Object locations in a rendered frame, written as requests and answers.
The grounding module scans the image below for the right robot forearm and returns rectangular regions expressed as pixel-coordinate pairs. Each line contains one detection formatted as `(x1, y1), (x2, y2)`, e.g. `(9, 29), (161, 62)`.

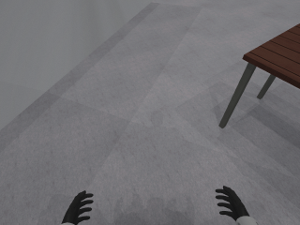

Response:
(235, 216), (259, 225)

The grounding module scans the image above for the table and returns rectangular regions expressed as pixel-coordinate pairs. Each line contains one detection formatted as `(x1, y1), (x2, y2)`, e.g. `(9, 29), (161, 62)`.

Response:
(218, 23), (300, 128)

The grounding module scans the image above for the robot left hand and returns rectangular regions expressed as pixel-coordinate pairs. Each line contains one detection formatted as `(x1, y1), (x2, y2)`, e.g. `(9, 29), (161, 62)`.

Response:
(61, 190), (94, 225)

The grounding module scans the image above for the robot right hand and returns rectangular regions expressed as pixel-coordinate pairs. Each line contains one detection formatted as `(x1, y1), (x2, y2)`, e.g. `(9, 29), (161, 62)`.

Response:
(215, 186), (249, 222)

